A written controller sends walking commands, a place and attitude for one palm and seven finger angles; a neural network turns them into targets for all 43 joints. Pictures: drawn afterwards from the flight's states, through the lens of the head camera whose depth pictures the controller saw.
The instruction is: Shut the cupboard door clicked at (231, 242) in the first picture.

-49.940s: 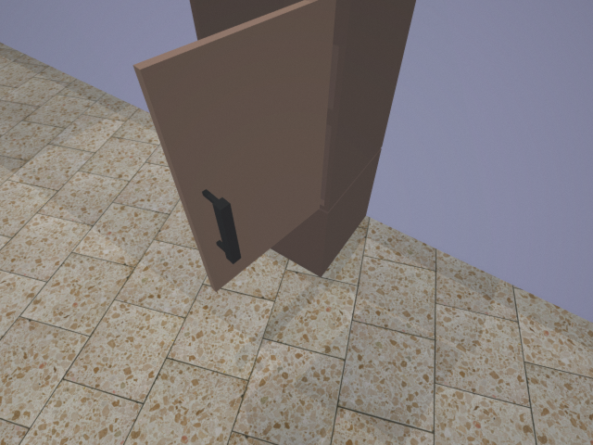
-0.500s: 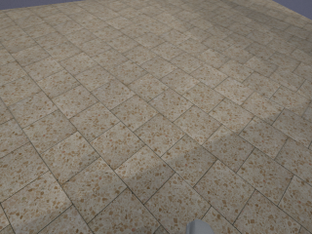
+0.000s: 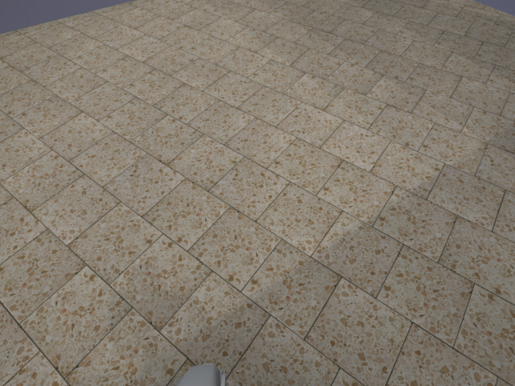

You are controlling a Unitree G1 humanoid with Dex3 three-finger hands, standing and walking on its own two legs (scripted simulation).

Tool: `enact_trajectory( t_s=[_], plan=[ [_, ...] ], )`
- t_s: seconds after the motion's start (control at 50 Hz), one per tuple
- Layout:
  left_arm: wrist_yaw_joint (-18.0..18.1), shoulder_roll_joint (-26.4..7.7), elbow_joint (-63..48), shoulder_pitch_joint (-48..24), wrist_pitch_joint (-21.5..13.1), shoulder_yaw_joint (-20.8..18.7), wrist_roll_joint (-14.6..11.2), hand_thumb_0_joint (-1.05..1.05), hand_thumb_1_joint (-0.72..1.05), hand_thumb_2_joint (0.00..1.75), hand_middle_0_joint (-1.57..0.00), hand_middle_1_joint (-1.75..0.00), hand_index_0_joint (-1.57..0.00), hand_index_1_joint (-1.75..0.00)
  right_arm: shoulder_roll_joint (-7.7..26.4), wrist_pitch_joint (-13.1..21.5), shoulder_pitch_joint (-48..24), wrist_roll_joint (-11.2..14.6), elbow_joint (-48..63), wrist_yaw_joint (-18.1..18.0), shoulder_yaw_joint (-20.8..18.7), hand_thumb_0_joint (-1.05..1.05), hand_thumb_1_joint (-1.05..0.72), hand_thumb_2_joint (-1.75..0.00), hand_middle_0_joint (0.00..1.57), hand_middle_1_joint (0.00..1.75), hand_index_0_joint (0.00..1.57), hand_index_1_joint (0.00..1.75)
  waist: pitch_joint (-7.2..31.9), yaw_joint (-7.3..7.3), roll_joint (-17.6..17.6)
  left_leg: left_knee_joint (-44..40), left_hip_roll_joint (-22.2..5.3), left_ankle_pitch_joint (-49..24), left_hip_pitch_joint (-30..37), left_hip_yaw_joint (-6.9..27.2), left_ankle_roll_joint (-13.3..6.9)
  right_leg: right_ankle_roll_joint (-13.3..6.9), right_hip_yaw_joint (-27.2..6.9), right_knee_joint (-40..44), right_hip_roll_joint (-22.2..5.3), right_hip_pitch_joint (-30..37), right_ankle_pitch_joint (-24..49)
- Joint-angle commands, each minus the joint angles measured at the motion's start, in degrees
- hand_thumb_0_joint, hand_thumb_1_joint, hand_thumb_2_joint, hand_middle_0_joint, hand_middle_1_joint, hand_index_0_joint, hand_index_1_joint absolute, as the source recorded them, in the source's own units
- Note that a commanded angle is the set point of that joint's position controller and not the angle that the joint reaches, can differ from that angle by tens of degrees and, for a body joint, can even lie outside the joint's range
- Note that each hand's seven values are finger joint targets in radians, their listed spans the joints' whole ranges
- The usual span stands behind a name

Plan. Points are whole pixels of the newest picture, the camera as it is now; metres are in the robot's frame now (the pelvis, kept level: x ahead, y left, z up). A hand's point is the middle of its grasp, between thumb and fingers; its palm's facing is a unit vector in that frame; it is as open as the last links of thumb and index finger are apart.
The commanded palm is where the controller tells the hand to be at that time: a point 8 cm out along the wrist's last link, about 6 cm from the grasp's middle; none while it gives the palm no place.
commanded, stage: turn to face it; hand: left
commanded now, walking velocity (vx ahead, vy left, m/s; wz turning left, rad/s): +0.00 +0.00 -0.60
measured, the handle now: out of the picture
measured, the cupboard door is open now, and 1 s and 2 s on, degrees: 32 32 32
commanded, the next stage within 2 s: none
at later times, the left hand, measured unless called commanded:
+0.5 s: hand (141, 354) +0.19 +0.23 -0.16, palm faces -0.26 -0.94 -0.24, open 7.4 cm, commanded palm none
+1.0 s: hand (199, 309) +0.28 +0.14 -0.18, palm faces -0.57 -0.80 -0.20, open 7.4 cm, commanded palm none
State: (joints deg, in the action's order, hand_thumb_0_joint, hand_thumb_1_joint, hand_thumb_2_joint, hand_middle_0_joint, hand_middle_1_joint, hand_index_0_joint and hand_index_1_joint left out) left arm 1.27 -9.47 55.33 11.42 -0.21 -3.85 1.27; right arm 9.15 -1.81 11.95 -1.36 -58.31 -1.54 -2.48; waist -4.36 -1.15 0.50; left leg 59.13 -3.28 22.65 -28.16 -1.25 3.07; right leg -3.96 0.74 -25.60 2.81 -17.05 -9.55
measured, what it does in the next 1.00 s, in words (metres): steps on the spot, turning right: left foot, then right foot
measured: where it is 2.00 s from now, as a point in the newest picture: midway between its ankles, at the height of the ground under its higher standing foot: outside the picture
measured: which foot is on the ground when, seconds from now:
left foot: up 0.00-0.20, down 0.22-0.60, up 0.62-0.90, down 0.92-1.00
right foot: down 0.00-0.22, up 0.24-0.58, down 0.60-0.92, up 0.94-1.00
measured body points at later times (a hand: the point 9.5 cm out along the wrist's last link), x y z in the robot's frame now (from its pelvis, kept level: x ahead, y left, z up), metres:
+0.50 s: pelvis +0.04 +0.04 +0.00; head +0.09 +0.04 +0.45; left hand +0.20 +0.28 -0.14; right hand +0.06 -0.23 -0.13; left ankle +0.07 +0.16 -0.74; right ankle -0.01 -0.10 -0.69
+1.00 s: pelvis +0.08 +0.03 -0.01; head +0.14 +0.02 +0.43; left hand +0.31 +0.18 -0.16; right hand +0.00 -0.23 -0.14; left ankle +0.16 +0.11 -0.74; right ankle -0.03 -0.06 -0.69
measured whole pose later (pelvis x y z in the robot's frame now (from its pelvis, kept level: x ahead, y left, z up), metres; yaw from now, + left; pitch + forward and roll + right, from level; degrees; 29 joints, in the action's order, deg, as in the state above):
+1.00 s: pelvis +0.08 +0.03 -0.01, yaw -36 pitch +2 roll -1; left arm -1.0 -14.5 50.5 8.8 4.7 -4.2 1.1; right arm 12.3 -0.6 10.8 -1.9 -49.9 -1.4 -0.7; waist -4.6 -0.5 -2.4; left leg 35.3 -4.2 17.2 -19.8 -5.6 -0.3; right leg 1.3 -3.4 -54.6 2.0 -24.2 -30.5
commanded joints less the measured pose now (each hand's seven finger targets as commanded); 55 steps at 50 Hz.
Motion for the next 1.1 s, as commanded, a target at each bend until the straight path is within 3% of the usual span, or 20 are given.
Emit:
enact_trajectory(
  t_s=[0.0, 0.08, 0.14, 0.16, 0.2, 0.22, 0.3, 0.44, 0.54, 0.56, 0.58, 0.6, 0.64, 0.7, 0.8, 0.86, 0.9, 0.92, 1.0, 1.08],
  plan=[
    [-0.4, -10.1, -4.2, 1.9, -0.2, -2.6, 0.2, 0.00, 0.90, 0.90, -0.20, -0.30, -0.20, -0.30, 4.3, 0.4, 2.0, 0.2, 4.8, 0.1, -1.1, 0.00, -0.90, -0.90, 0.20, 0.30, 0.20, 0.30, 7.4, 0.70, -6.8, -5.7, 0.2, -1.7, 1.6, 0.5, 0.7, -7.1, -16.2, 8.7, -14.4, 3.2, 12.1],
    [-0.7, -11.8, -5.1, 2.7, 0.5, -3.3, 0.3, 0.00, 0.90, 0.90, -0.20, -0.30, -0.20, -0.30, 5.3, 1.2, -2.2, 0.8, 8.0, -0.2, -1.2, 0.00, -0.90, -0.90, 0.20, 0.30, 0.20, 0.30, 7.7, 2.04, -8.6, -15.9, 2.2, -0.3, 4.9, 0.8, 0.6, -7.1, -20.8, 6.0, -14.2, 5.0, 15.2],
    [-0.8, -11.8, -6.0, 0.9, 1.2, -3.5, 0.0, 0.00, 0.90, 0.90, -0.20, -0.30, -0.20, -0.30, 6.5, 1.7, 0.1, 1.2, 8.3, -0.6, -1.3, 0.00, -0.90, -0.90, 0.20, 0.30, 0.20, 0.30, 8.0, 0.12, -8.9, -29.3, 2.9, -7.0, 15.6, 1.2, 0.2, -3.6, -21.5, 1.9, -11.7, -0.3, 13.3],
    [-0.8, -10.9, -6.9, 0.0, 1.5, -3.2, -0.4, 0.00, 0.90, 0.90, -0.20, -0.30, -0.20, -0.30, 8.2, 2.2, 1.8, 1.0, 8.1, -0.9, -1.5, 0.00, -0.90, -0.90, 0.20, 0.30, 0.20, 0.30, 8.2, -0.88, -5.7, -35.5, 0.3, -9.9, 22.9, 2.1, -0.6, -1.2, -19.5, -0.8, -8.8, -5.8, 8.5],
    [-1.7, -7.3, -9.5, 1.0, 1.6, -2.4, -0.8, 0.00, 0.90, 0.90, -0.20, -0.30, -0.20, -0.30, 16.5, 2.4, 3.3, -0.2, 9.8, -1.1, -2.7, 0.00, -0.90, -0.90, 0.20, 0.30, 0.20, 0.30, 8.0, -1.30, 15.4, -43.5, -23.0, -21.4, 27.2, 21.9, -10.9, 4.6, -3.9, -22.6, 1.4, -17.6, -24.9],
    [-1.9, -9.4, -9.3, -0.2, 2.2, -2.7, 0.0, 0.00, 0.90, 0.90, -0.20, -0.30, -0.20, -0.30, 16.1, 2.2, 2.3, -0.5, 10.0, -1.2, -2.5, 0.00, -0.90, -0.90, 0.20, 0.30, 0.20, 0.30, 6.5, -1.38, 11.1, -43.4, -24.1, -23.4, 22.4, 21.1, -13.6, 5.4, -4.1, -33.0, -0.7, -16.9, -25.0],
    [-3.0, -8.9, -8.1, 2.1, 3.5, -3.0, -0.1, 0.00, 0.90, 0.90, -0.20, -0.30, -0.20, -0.30, 13.0, 2.2, -4.4, -0.5, 12.6, -1.2, -1.2, 0.00, -0.90, -0.90, 0.20, 0.30, 0.20, 0.30, 4.8, 2.43, 8.9, -40.3, -15.8, -30.8, 18.9, 4.8, -10.9, 7.3, -1.8, -41.4, -4.2, -15.1, -16.7],
    [-3.7, -7.7, -10.3, -3.0, 3.6, -1.9, 0.0, 0.00, 0.90, 0.90, -0.20, -0.30, -0.20, -0.30, 14.8, 1.8, 0.6, -0.4, 10.1, -0.4, -2.5, 0.00, -0.90, -0.90, 0.20, 0.30, 0.20, 0.30, 4.9, -0.57, 11.8, -37.5, -16.6, -32.6, 21.7, -1.6, -10.4, 6.9, 4.0, -23.6, -4.3, -8.8, -14.8],
    [-3.5, -10.1, -9.2, 1.5, 2.4, -2.0, 0.0, 0.00, 0.90, 0.90, -0.20, -0.30, -0.20, -0.30, 16.7, 1.3, -0.6, 0.0, 9.9, 0.2, -3.4, 0.00, -0.90, -0.90, 0.20, 0.30, 0.20, 0.30, 7.5, 2.40, 8.8, -25.6, -14.7, -29.8, 17.3, -6.4, -5.2, 4.1, 6.0, -2.4, -2.7, 6.6, -1.6],
    [-3.0, -14.1, -7.9, 5.3, 1.8, -2.8, 0.3, 0.00, 0.90, 0.90, -0.20, -0.30, -0.20, -0.30, 14.8, 1.3, -0.7, 0.5, 10.6, 0.5, -3.1, 0.00, -0.90, -0.90, 0.20, 0.30, 0.20, 0.30, 10.0, 4.30, -0.2, -16.7, -11.1, -20.0, 9.6, -9.4, -1.8, 1.4, -2.1, 2.5, -9.5, 16.7, 9.7],
    [-2.2, -20.1, -7.2, 8.1, 1.3, -3.9, 0.6, 0.00, 0.90, 0.90, -0.20, -0.30, -0.20, -0.30, 9.8, 1.3, -3.6, 0.7, 13.4, 0.7, -1.7, 0.00, -0.90, -0.90, 0.20, 0.30, 0.20, 0.30, 8.9, 6.26, -17.4, -3.3, -1.9, 12.8, -6.6, -10.7, 1.4, -5.1, -21.0, 4.4, -23.7, 22.8, 30.1],
    [-1.6, -21.2, -6.7, 10.4, 1.5, -3.6, -0.3, 0.00, 0.90, 0.90, -0.20, -0.30, -0.20, -0.30, 11.3, 0.5, -5.7, 0.7, 14.5, 0.0, -1.1, 0.00, -0.90, -0.90, 0.20, 0.30, 0.20, 0.30, 9.0, 7.58, -13.7, 4.7, -1.9, 14.9, -7.0, -2.1, 1.1, -9.5, -22.8, 4.1, -26.6, 18.0, 34.4],
    [-0.4, -18.0, -8.0, 4.1, 1.9, -3.6, -0.2, 0.00, 0.90, 0.90, -0.20, -0.30, -0.20, -0.30, 11.9, 0.5, -5.7, 0.8, 13.6, -0.6, -1.5, 0.00, -0.90, -0.90, 0.20, 0.30, 0.20, 0.30, 8.2, 4.87, -16.4, 9.6, -3.5, 9.1, -11.3, 2.3, 1.3, -9.5, -21.4, 3.5, -22.1, 17.4, 27.2],
    [-0.6, -15.7, -9.7, -0.9, 1.7, -2.6, 0.0, 0.00, 0.90, 0.90, -0.20, -0.30, -0.20, -0.30, 10.7, 0.5, -3.6, 0.7, 11.6, 0.1, -1.1, 0.00, -0.90, -0.90, 0.20, 0.30, 0.20, 0.30, 8.8, 2.23, -9.4, 1.3, -2.4, 3.4, -3.7, 0.1, 2.2, -7.2, -13.4, 1.9, -17.2, 12.3, 26.6],
    [-1.1, -17.0, -9.8, -2.4, 2.2, -3.0, 0.3, 0.00, 0.90, 0.90, -0.20, -0.30, -0.20, -0.30, 9.8, 0.6, -1.1, 0.9, 11.6, 0.2, -1.0, 0.00, -0.90, -0.90, 0.20, 0.30, 0.20, 0.30, 7.0, 1.41, -9.3, -13.8, 0.4, 0.9, 4.2, -1.9, 1.8, -6.6, -16.4, 2.0, -15.7, 6.4, 18.4],
    [-1.2, -15.5, -9.9, -4.8, 2.7, -2.9, -0.3, 0.00, 0.90, 0.90, -0.20, -0.30, -0.20, -0.30, 10.6, 1.5, 4.7, 0.9, 9.8, -0.2, -1.1, 0.00, -0.90, -0.90, 0.20, 0.30, 0.20, 0.30, 7.6, -1.44, -7.6, -31.6, 1.1, -11.0, 16.6, -2.1, 1.2, -1.9, -16.0, -3.3, -11.9, -0.3, 12.3],
    [-2.0, -9.3, -11.8, -1.8, 3.4, -1.6, -1.1, 0.00, 0.90, 0.90, -0.20, -0.30, -0.20, -0.30, 20.0, 2.3, 7.4, -0.4, 10.3, -0.5, -2.7, 0.00, -0.90, -0.90, 0.20, 0.30, 0.20, 0.30, 8.9, -1.39, 18.8, -43.1, -21.0, -17.7, 24.6, 20.6, -8.3, 4.9, -3.2, -24.0, 0.7, -14.1, -22.5],
    [-2.3, -11.1, -12.2, -3.4, 3.2, -1.8, -0.5, 0.00, 0.90, 0.90, -0.20, -0.30, -0.20, -0.30, 20.3, 2.2, 7.4, -0.6, 10.8, -0.7, -2.6, 0.00, -0.90, -0.90, 0.20, 0.30, 0.20, 0.30, 8.6, -2.28, 15.0, -43.3, -25.3, -19.1, 20.9, 23.1, -12.8, 5.0, -3.4, -35.7, -1.1, -14.0, -27.7],
    [-3.5, -9.5, -10.5, -3.8, 3.6, -2.2, -0.3, 0.00, 0.90, 0.90, -0.20, -0.30, -0.20, -0.30, 15.2, 2.4, 0.6, -0.7, 12.2, -1.0, -1.4, 0.00, -0.90, -0.90, 0.20, 0.30, 0.20, 0.30, 5.8, 0.95, 9.5, -39.8, -17.1, -29.9, 19.6, 5.7, -10.4, 6.9, -1.4, -41.3, -4.8, -14.2, -19.0],
    [-3.8, -7.9, -11.2, -5.9, 3.9, -1.6, -0.4, 0.00, 0.90, 0.90, -0.20, -0.30, -0.20, -0.30, 15.2, 2.2, 3.9, -0.5, 10.4, -0.8, -2.0, 0.00, -0.90, -0.90, 0.20, 0.30, 0.20, 0.30, 7.8, -0.97, 10.3, -37.5, -17.1, -35.6, 23.7, -0.3, -10.5, 6.9, 2.1, -29.8, -4.7, -10.2, -18.0]
  ],
)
